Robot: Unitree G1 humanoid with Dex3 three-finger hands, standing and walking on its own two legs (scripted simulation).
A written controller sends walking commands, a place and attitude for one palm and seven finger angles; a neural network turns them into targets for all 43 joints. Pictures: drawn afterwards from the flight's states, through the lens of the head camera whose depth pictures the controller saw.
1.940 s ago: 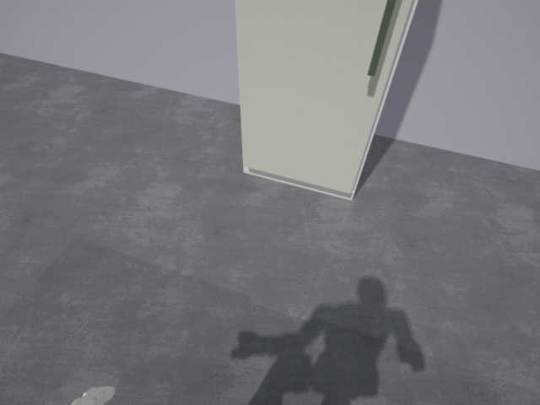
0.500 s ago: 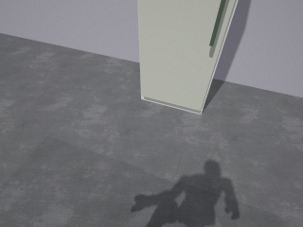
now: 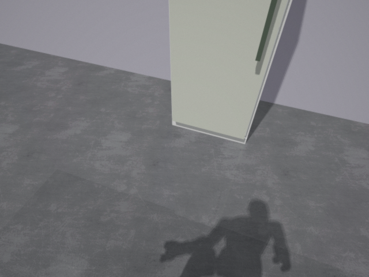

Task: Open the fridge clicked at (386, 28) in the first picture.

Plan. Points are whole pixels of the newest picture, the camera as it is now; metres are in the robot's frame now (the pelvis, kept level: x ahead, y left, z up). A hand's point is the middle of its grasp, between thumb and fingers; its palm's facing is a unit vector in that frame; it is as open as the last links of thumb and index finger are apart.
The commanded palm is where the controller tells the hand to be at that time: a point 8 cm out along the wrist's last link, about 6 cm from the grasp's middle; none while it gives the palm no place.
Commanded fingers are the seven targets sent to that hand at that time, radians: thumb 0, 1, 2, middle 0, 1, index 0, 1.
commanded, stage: walk to a spot facing it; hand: right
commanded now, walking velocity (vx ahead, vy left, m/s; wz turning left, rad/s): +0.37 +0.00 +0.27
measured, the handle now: (272, 8) +1.14 -0.32 +0.16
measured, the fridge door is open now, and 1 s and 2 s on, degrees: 0 0 0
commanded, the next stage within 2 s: turn to face it in 1.10 s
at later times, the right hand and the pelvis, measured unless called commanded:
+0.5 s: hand out of the picture +0.17 -0.16 -0.20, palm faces -0.03 +0.98 -0.18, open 7.4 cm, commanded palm none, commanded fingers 0.00 -0.90 -0.90 0.20 0.30 0.20 0.30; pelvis +0.13 +0.02 -0.03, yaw +5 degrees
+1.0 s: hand (259, 201) +0.40 -0.22 -0.19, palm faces -0.16 +0.97 -0.15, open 7.4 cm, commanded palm none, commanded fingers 0.00 -0.90 -0.90 0.20 0.30 0.20 0.30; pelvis +0.35 -0.04 -0.01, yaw +14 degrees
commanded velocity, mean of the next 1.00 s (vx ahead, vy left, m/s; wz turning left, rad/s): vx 0.33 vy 0.00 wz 0.26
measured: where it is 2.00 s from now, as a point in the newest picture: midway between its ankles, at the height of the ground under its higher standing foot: (183, 231)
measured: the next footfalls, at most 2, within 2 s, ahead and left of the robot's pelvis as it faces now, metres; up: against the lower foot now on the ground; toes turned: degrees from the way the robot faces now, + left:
left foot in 0.42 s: +0.15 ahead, +0.12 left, +0.00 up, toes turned +12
right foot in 0.80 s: +0.44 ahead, -0.11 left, +0.00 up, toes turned -2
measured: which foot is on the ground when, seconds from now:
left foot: down 0.00-0.26, up 0.28-0.40, down 0.42-0.80, up 0.82-1.00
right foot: down 0.00-0.44, up 0.46-0.78, down 0.80-1.00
